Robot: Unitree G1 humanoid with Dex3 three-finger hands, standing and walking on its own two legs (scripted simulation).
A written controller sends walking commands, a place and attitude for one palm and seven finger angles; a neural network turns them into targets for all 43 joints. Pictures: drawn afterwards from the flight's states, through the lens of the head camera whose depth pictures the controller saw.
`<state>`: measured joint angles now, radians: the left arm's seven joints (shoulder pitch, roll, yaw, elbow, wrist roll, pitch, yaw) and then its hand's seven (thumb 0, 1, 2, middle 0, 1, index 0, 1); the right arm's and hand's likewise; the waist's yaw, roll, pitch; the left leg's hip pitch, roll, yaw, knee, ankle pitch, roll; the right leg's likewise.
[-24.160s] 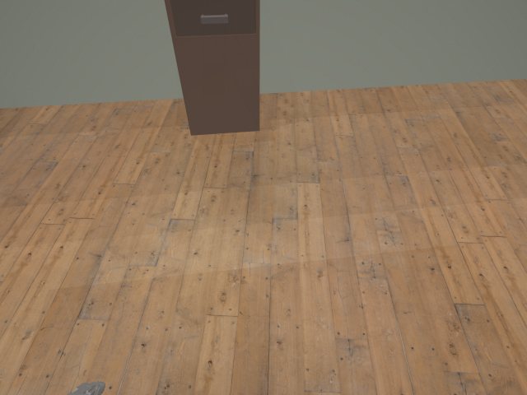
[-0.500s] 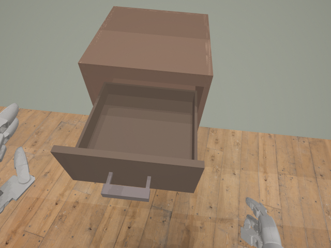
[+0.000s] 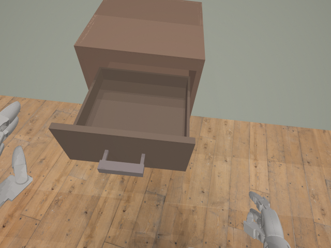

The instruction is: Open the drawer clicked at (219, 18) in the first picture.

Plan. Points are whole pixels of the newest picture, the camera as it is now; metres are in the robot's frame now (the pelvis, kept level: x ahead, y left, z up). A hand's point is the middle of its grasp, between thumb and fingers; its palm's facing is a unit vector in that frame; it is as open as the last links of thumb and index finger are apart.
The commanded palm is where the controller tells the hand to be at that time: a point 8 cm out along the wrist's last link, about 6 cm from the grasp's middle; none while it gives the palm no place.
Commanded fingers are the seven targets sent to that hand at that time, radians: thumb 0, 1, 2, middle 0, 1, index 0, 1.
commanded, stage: step back with the hand held close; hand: left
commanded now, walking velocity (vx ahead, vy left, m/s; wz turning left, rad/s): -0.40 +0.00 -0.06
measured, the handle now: (123, 161) +0.35 +0.13 -0.07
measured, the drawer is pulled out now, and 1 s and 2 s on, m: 0.30 0.30 0.30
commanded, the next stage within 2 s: stop stepping back and stand still in 0.16 s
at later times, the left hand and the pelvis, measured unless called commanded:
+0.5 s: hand out of the picture +0.07 +0.18 +0.16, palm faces +0.26 -0.83 -0.50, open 7.4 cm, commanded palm +0.01 +0.23 +0.19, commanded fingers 0.00 0.90 0.90 -0.20 -0.30 -0.20 -0.30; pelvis -0.13 -0.04 +0.01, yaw -2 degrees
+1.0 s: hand out of the picture +0.03 +0.18 +0.17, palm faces +0.35 -0.82 -0.45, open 7.4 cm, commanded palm -0.02 +0.23 +0.19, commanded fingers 0.00 0.90 0.90 -0.20 -0.30 -0.20 -0.30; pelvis -0.16 -0.05 +0.00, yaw -1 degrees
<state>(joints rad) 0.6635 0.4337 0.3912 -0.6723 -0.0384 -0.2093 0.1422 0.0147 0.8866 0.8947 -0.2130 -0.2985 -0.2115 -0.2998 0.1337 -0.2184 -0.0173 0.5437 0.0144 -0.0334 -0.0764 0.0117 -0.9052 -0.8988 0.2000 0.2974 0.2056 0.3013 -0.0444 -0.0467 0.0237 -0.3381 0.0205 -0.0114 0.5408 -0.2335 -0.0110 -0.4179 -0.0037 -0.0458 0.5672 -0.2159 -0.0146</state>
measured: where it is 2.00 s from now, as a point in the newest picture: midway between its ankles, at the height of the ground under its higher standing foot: outside the picture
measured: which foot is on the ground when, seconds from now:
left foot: down 0.00-0.26, up 0.28-0.50, down 0.52-1.00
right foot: down 0.00-0.00, up 0.02-0.20, down 0.22-1.00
